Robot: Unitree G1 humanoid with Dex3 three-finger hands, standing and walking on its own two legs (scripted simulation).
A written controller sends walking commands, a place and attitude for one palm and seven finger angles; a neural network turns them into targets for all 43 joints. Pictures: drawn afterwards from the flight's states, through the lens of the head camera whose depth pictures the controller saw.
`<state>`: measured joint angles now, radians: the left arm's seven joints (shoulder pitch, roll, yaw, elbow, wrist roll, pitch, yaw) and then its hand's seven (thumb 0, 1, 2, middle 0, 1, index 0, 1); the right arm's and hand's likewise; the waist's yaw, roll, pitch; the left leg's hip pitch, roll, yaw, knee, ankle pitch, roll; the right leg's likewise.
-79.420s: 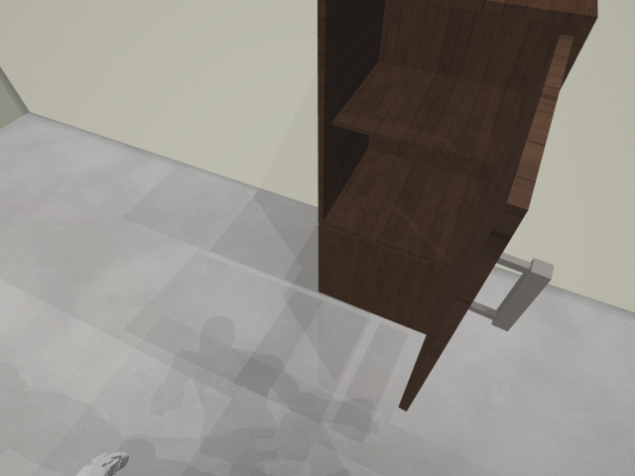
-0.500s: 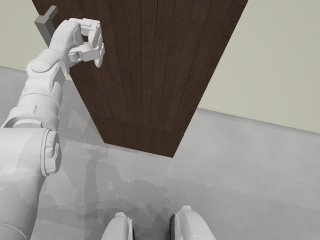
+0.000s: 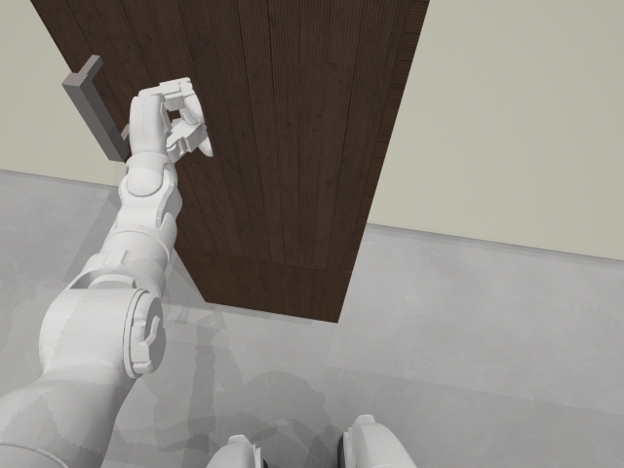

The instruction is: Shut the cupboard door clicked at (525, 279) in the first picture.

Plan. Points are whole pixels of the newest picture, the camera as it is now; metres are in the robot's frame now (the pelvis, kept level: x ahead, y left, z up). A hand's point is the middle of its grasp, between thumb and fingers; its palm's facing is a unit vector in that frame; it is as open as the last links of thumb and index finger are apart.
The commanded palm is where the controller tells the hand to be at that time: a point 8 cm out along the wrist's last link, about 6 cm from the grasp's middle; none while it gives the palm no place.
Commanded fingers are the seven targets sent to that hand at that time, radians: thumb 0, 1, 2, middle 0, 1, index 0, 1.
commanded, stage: pull the fist back off the door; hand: left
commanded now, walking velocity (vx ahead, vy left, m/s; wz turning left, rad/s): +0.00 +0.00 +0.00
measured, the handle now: (106, 110) +0.56 +0.22 +0.11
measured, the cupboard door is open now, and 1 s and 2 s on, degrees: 0 0 0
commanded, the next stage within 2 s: draw the hand back to the body in 0.34 s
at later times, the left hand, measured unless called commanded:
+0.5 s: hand (202, 155) +0.47 +0.09 +0.11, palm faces +0.03 -1.00 -0.02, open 3.1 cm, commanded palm +0.43 +0.15 +0.12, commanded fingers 0.00 0.90 0.90 -1.30 -1.50 -1.30 -1.50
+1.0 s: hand (118, 210) +0.37 +0.16 +0.16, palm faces +0.04 -1.00 -0.07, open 3.1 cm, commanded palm +0.33 +0.21 +0.17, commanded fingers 0.00 0.90 0.90 -1.08 -1.26 -1.08 -1.26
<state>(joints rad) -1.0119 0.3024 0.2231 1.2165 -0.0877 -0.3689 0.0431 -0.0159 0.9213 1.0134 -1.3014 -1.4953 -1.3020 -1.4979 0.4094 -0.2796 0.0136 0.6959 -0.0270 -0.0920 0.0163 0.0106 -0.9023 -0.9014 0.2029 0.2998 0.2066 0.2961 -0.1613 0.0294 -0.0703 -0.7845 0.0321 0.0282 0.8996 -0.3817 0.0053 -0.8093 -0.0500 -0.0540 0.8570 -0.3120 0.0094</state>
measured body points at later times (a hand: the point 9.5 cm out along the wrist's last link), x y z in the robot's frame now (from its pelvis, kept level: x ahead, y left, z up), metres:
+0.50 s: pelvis +0.05 -0.02 +0.02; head +0.10 -0.03 +0.47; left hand +0.46 +0.15 +0.12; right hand +0.16 -0.27 -0.09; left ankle +0.03 +0.12 -0.69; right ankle +0.06 -0.13 -0.69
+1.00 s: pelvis +0.05 -0.01 +0.04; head +0.05 -0.03 +0.49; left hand +0.36 +0.21 +0.17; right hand +0.23 -0.24 -0.05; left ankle +0.03 +0.12 -0.69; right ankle +0.06 -0.13 -0.69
